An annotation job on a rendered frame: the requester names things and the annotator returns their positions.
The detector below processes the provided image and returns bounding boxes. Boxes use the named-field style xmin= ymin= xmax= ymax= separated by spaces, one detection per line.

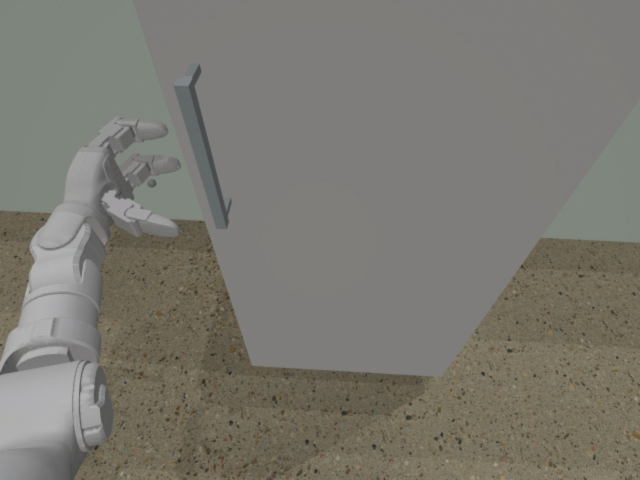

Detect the robot left upper arm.
xmin=0 ymin=360 xmax=113 ymax=480

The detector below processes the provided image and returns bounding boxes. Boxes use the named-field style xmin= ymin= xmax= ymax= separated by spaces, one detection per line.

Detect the handle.
xmin=173 ymin=63 xmax=232 ymax=229

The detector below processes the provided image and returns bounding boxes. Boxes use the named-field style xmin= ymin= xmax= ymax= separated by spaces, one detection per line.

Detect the left robot hand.
xmin=63 ymin=116 xmax=181 ymax=237

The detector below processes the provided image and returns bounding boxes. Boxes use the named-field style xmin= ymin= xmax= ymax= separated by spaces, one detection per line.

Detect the robot left forearm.
xmin=0 ymin=203 xmax=111 ymax=375

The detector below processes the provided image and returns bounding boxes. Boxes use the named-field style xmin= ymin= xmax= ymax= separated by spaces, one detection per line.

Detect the fridge door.
xmin=132 ymin=0 xmax=640 ymax=377

